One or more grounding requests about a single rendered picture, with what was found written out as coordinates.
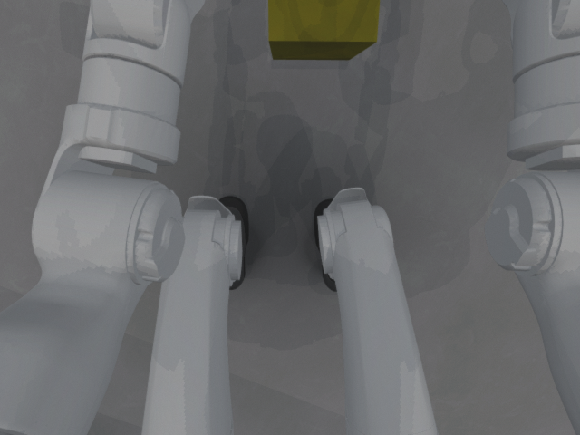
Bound robot right forearm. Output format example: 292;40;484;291
502;0;580;172

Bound right robot upper arm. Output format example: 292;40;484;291
485;171;580;435

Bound right robot thigh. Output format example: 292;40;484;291
317;200;439;435

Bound carton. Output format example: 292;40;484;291
268;0;380;60

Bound robot left shin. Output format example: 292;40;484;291
182;196;236;282

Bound left robot upper arm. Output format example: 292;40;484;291
0;170;185;435

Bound robot left forearm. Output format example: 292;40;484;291
32;0;205;255

